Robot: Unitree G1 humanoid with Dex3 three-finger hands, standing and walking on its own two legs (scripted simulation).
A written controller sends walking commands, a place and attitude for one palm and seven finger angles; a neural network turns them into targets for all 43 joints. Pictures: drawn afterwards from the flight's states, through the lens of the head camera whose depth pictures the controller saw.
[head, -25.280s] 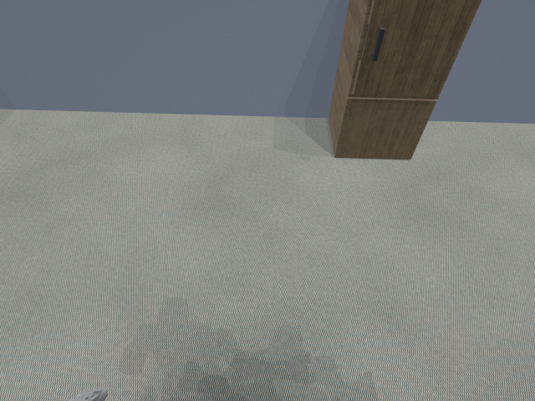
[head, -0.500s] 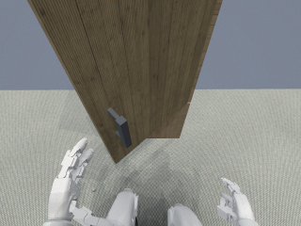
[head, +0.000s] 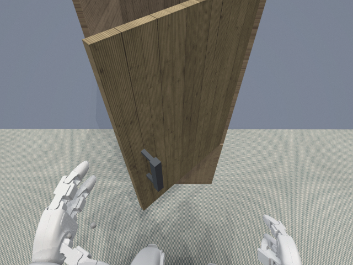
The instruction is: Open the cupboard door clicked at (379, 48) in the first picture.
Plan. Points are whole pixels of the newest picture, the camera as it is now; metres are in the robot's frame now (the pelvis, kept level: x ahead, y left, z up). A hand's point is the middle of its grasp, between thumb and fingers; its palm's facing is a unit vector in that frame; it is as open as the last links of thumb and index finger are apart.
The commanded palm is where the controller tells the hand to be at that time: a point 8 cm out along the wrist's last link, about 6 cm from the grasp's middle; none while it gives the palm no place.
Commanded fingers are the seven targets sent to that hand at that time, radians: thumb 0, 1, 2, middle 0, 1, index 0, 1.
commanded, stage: draw the hand back to the body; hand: left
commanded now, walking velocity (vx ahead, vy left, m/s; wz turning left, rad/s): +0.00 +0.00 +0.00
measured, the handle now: (152, 170) +0.34 +0.09 +0.00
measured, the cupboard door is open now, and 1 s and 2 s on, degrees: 43 43 43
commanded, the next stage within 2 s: step back with the hand held close in 1.14 s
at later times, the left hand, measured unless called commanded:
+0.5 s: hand (27, 189) +0.21 +0.24 +0.17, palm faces +0.31 -0.87 -0.39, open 12.2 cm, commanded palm +0.17 +0.29 +0.21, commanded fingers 0.00 0.48 0.72 -0.19 -0.30 -0.19 -0.30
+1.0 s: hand out of the picture +0.22 +0.26 +0.24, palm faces +0.42 -0.82 -0.40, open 7.6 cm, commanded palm +0.18 +0.30 +0.26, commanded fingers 0.00 0.90 0.90 -0.20 -0.30 -0.20 -0.30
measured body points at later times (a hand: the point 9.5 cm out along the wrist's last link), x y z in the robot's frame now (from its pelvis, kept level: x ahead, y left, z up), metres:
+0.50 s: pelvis +0.03 +0.02 +0.07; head +0.01 +0.00 +0.52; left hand +0.19 +0.29 +0.19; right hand +0.22 -0.20 +0.00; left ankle +0.05 +0.10 -0.65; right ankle -0.02 -0.09 -0.65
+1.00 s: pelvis +0.04 +0.01 +0.09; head +0.01 -0.02 +0.54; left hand +0.20 +0.31 +0.26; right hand +0.22 -0.22 +0.01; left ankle +0.05 +0.10 -0.65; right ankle -0.02 -0.09 -0.65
